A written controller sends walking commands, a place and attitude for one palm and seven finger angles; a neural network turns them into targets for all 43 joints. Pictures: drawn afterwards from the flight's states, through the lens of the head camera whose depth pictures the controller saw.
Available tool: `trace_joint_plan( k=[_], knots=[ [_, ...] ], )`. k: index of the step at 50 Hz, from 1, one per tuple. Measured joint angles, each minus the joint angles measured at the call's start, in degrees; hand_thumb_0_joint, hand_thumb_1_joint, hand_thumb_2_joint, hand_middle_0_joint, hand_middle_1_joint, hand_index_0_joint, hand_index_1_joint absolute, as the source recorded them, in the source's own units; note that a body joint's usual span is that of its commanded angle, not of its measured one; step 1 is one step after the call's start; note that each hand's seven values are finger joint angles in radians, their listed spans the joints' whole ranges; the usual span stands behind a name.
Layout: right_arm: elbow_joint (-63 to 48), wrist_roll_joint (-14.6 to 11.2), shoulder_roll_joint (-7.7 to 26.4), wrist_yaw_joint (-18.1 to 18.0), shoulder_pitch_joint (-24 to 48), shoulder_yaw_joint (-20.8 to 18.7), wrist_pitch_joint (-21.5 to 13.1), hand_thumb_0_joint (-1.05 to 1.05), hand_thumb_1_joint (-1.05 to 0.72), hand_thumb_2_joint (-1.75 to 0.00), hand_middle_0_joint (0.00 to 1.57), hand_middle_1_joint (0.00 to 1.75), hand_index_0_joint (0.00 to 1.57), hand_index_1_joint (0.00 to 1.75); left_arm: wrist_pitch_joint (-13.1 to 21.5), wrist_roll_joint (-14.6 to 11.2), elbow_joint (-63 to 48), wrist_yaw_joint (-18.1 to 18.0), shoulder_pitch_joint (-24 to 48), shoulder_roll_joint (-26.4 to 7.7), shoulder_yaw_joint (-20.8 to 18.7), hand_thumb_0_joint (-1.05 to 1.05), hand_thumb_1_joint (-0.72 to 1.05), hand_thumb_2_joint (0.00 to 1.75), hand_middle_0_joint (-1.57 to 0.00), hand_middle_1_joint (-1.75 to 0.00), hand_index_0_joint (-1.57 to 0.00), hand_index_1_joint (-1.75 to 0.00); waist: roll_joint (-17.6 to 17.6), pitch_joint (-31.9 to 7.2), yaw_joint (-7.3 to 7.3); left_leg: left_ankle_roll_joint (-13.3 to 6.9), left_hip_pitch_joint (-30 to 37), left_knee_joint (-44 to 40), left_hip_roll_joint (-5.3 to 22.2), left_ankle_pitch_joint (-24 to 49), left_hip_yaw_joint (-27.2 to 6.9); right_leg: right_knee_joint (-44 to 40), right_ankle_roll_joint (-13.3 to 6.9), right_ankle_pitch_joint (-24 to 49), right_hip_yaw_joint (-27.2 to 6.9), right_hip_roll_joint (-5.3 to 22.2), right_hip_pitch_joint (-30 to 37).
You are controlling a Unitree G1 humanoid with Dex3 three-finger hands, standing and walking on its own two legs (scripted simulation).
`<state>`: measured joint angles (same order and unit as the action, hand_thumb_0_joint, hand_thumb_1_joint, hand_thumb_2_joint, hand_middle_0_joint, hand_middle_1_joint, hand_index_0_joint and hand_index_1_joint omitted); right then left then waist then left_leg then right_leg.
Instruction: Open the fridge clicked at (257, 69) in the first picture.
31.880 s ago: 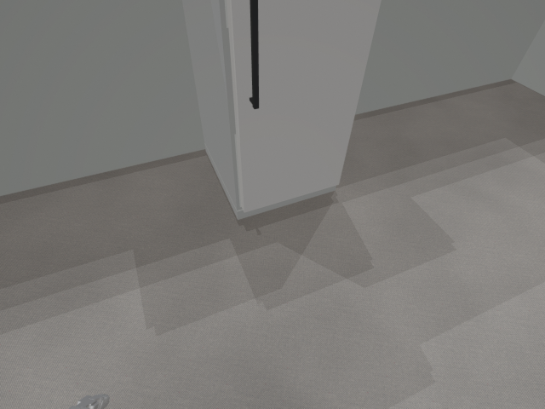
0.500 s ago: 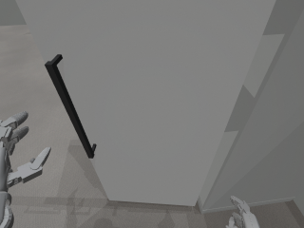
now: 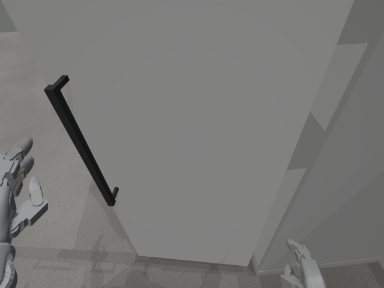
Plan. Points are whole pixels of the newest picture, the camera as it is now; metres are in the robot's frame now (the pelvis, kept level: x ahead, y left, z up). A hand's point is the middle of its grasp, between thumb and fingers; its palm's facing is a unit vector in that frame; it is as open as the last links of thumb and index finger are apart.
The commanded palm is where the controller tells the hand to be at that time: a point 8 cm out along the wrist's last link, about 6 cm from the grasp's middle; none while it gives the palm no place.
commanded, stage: step back with the hand held close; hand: left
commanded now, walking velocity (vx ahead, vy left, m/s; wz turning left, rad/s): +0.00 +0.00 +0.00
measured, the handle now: (92, 154) +0.36 +0.30 +0.08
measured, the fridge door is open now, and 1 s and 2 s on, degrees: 79 79 79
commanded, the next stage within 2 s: stop stepping back and stand still in 1.00 s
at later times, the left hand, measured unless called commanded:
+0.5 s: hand (1, 231) +0.14 +0.31 +0.15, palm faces +0.34 -0.81 -0.48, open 7.4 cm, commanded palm +0.08 +0.35 +0.17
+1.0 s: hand out of the picture +0.02 +0.37 +0.17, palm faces +0.52 -0.76 -0.39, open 7.4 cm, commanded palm -0.06 +0.39 +0.17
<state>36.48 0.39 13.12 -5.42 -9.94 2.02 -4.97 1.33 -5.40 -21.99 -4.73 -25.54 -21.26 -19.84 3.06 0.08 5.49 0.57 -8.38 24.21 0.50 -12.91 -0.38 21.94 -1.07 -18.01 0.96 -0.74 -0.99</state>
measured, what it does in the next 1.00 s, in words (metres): walks backwards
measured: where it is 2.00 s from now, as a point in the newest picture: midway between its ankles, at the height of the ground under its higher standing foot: outside the picture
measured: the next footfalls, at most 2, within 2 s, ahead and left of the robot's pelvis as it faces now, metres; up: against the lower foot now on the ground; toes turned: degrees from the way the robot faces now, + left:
right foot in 1.06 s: -0.16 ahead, -0.07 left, +0.00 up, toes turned +6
left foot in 1.20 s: -0.13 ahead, +0.18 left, +0.00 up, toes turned +2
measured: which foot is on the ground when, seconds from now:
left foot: down 0.00-1.00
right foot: down 0.00-0.90, up 0.92-1.00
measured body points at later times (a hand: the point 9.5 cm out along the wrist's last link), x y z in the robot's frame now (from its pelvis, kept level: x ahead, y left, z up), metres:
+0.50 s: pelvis -0.06 +0.05 +0.00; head -0.05 +0.07 +0.45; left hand +0.11 +0.35 +0.18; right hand +0.12 -0.20 -0.07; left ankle +0.00 +0.13 -0.74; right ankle -0.06 -0.10 -0.74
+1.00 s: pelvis -0.17 +0.08 -0.01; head -0.17 +0.11 +0.44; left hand -0.01 +0.41 +0.19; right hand +0.04 -0.13 -0.07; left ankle +0.00 +0.14 -0.74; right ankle -0.20 -0.07 -0.72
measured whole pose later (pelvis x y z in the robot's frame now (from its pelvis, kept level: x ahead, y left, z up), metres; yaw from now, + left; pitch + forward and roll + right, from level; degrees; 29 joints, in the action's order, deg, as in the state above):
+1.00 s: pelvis -0.17 +0.08 -0.01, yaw +6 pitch -1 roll -6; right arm 33.6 0.7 11.2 -4.8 -9.7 0.3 -5.2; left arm 12.7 -2.4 -26.1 -6.7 -22.3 -25.1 -24.9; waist 2.3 1.2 0.5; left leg -4.1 -27.3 25.2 0.2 -4.7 -0.9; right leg 37.0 -0.8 -23.7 -0.2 -6.0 -13.1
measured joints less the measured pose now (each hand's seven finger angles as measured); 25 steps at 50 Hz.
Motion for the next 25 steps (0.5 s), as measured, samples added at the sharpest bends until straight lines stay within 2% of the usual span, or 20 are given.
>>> trace_joint_plan(
  k=[7, 12, 18, 21, 25],
  knots=[
    [-0.5, -0.3, 0.3, 0.1, -0.5, -0.1, 0.8, 0.01, -0.90, -0.90, 0.20, 0.30, 0.20, 0.30, -0.1, 0.4, 0.0, -0.2, 1.1, 0.0, 0.0, 0.02, 0.89, 0.90, -0.21, -0.30, -0.21, -0.30, 0.2, 0.3, -0.38, -0.4, 0.1, 0.2, -0.2, 0.2, 0.2, -0.5, 0.5, 0.5, -0.1, 0.2, 0.4],
    [-2.3, -0.3, 0.5, 0.9, 1.2, -0.2, 4.3, 0.01, -0.90, -0.90, 0.20, 0.30, 0.20, 0.30, 3.0, 1.3, -1.2, -0.5, 2.0, -0.9, -1.7, 0.02, 0.89, 0.90, -0.21, -0.30, -0.21, -0.30, 0.1, 0.5, -2.62, -1.1, -3.7, 1.9, 0.0, 0.7, -0.2, -1.1, 1.3, 2.2, 0.3, -0.1, -2.3],
    [-5.4, -0.8, 0.6, 1.0, 1.7, -1.2, 7.5, 0.01, -0.90, -0.90, 0.20, 0.30, 0.20, 0.30, 3.6, 1.0, -5.3, -0.4, -4.7, -2.5, -1.3, 0.01, 0.89, 0.90, -0.21, -0.30, -0.21, -0.30, -1.5, 0.5, -4.72, -2.1, -6.9, 1.5, -0.3, 2.6, 1.2, -0.6, 2.3, 4.1, -1.1, 0.5, -6.3],
    [-6.0, -0.9, 0.6, 0.7, 1.0, -1.6, 7.8, 0.01, -0.90, -0.90, 0.20, 0.30, 0.20, 0.30, 4.2, 0.7, -6.9, -0.6, -7.2, -3.9, -1.5, 0.02, 0.89, 0.90, -0.21, -0.30, -0.21, -0.30, -2.4, 0.7, -4.92, -2.8, -8.2, 1.6, -0.7, 3.6, 1.5, -0.1, 2.9, 4.9, -1.3, 0.9, -7.7],
    [-6.0, -1.0, 0.6, 0.2, -0.3, -1.7, 6.9, 0.01, -0.90, -0.90, 0.20, 0.30, 0.20, 0.30, 5.9, 0.8, -7.8, -1.3, -7.2, -5.6, -3.3, 0.02, 0.89, 0.90, -0.21, -0.30, -0.22, -0.30, -3.4, 1.2, -4.49, -3.7, -9.6, 2.0, -1.4, 4.9, 1.5, 1.1, 3.5, 5.7, -1.2, 1.6, -9.4]
  ],
)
